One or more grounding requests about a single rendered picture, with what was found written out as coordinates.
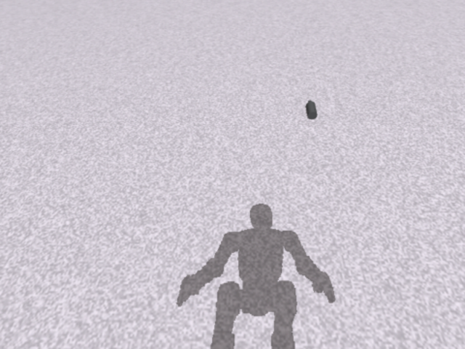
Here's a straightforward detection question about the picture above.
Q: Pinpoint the bottle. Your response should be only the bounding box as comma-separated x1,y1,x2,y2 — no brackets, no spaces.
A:
306,100,317,119

